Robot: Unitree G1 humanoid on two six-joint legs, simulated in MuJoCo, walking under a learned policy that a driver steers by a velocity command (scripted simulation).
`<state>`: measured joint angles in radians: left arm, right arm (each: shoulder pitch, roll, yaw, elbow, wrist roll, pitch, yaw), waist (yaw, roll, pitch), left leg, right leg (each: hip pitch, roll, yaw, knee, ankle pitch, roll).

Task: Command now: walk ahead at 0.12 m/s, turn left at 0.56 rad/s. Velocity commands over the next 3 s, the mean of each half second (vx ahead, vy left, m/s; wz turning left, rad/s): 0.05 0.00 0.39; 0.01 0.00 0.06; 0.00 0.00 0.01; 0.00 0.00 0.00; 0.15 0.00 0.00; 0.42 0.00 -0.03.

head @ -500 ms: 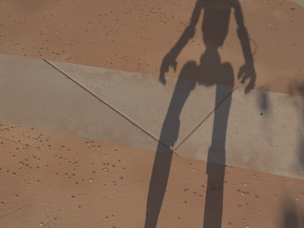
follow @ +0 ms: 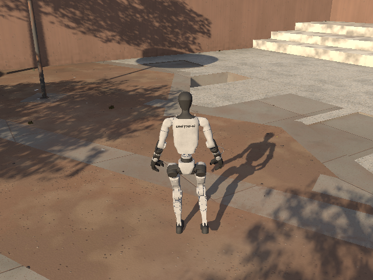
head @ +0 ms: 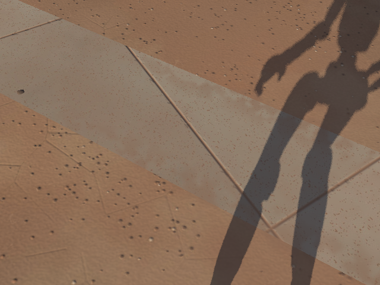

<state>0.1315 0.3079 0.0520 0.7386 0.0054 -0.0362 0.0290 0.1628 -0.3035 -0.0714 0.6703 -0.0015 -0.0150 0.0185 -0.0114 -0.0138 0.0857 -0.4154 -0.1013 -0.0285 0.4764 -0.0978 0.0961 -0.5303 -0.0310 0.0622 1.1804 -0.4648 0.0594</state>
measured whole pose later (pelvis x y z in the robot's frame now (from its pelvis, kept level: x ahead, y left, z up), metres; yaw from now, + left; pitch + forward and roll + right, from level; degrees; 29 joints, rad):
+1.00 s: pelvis +0.08 -0.03 +0.00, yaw +12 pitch -2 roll +0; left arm 0.19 0.26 0.04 0.92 0.01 0.00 0.03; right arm 0.22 -0.22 -0.03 0.84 -0.01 0.00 -0.02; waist 0.02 0.00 0.04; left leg -0.17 -0.02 -0.06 0.52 -0.31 0.00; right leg -0.22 -0.03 0.05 0.50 -0.24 0.05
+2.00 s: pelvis +0.08 -0.03 +0.01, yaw +11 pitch -1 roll +0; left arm 0.25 0.20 0.02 1.12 0.00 0.01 0.05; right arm 0.30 -0.19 0.00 1.08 0.00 0.00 -0.04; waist 0.01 0.00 0.04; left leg -0.17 -0.01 -0.05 0.49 -0.30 -0.01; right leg -0.24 -0.02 0.05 0.50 -0.24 0.04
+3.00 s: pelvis +0.38 +0.05 +0.00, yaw +10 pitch +1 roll +0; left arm 0.37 0.23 0.03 1.00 -0.03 -0.09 0.02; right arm 0.10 -0.24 -0.04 0.91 0.00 -0.11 0.04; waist 0.02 -0.03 0.05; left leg -0.37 -0.03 0.08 0.49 -0.14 0.06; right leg -0.34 -0.02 0.06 1.22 -0.42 -0.02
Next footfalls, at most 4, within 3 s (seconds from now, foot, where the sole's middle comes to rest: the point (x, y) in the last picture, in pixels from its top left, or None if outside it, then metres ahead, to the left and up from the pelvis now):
0.28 right None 0.16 -0.16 -0.77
0.58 left None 0.07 0.09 -0.77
2.88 left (146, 262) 0.48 0.16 -0.77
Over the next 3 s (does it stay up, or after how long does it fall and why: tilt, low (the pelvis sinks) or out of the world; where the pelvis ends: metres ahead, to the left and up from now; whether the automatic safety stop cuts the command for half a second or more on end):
stays up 0.38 0.05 0.00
